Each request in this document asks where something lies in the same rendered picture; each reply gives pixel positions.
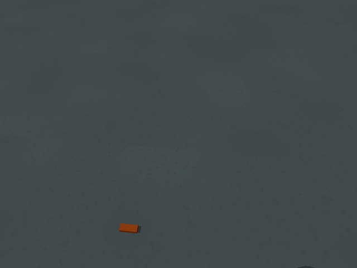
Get small box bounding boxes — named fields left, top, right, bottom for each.
left=119, top=223, right=139, bottom=233

